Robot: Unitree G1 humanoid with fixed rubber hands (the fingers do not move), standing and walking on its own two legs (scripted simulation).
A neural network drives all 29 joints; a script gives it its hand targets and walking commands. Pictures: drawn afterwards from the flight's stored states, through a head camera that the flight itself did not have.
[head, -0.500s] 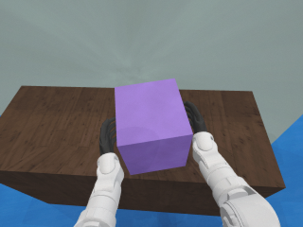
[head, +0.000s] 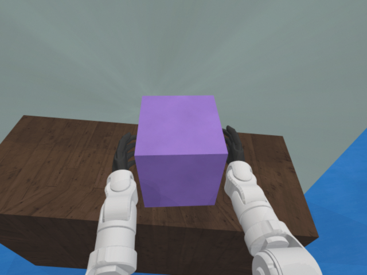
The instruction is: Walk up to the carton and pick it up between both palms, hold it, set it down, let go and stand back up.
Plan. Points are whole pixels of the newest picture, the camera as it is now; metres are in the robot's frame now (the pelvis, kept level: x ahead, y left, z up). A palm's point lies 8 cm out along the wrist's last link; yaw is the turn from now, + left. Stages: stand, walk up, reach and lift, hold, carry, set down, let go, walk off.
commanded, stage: reach and lift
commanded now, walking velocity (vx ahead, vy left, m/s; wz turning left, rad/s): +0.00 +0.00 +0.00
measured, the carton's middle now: (179, 151) +0.39 +0.02 +0.07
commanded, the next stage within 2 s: hold in 1.64 s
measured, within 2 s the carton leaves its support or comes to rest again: neither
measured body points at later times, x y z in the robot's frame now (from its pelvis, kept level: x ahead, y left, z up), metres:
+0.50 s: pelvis +0.01 +0.04 +0.00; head +0.01 +0.05 +0.45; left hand +0.39 +0.15 +0.11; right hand +0.39 -0.11 +0.11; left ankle +0.02 +0.15 -0.74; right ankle +0.02 -0.08 -0.74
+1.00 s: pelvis +0.01 +0.05 +0.00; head +0.00 +0.07 +0.45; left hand +0.38 +0.16 +0.14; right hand +0.38 -0.10 +0.13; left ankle +0.02 +0.16 -0.74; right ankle +0.02 -0.08 -0.74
